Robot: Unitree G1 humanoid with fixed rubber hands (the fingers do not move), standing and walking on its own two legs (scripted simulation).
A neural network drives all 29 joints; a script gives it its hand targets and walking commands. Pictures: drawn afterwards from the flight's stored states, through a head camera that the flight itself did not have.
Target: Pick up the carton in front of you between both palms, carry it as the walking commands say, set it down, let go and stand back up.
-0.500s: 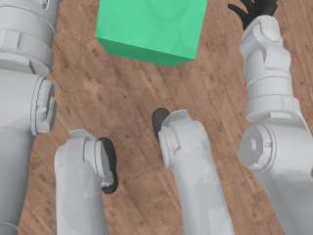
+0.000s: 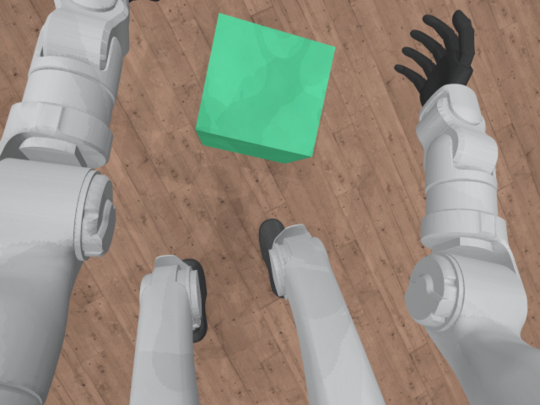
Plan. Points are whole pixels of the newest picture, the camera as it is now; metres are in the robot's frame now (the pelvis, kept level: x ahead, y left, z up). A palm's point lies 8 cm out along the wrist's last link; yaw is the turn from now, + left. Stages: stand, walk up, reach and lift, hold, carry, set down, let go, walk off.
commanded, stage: set down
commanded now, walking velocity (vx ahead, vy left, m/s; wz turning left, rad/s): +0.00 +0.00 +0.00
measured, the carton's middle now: (258, 103) +0.53 -0.11 -0.42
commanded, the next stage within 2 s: let go in 0.22 s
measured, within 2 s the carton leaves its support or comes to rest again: neither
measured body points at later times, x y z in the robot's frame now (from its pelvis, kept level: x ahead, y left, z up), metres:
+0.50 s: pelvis +0.03 -0.01 +0.13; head +0.31 -0.01 +0.48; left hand +0.54 +0.10 +0.02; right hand +0.43 -0.28 +0.02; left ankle +0.06 +0.11 -0.51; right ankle +0.12 -0.12 -0.51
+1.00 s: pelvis +0.10 -0.02 +0.21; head +0.22 -0.01 +0.65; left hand +0.39 +0.16 +0.11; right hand +0.29 -0.27 +0.14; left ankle +0.06 +0.11 -0.51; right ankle +0.12 -0.12 -0.51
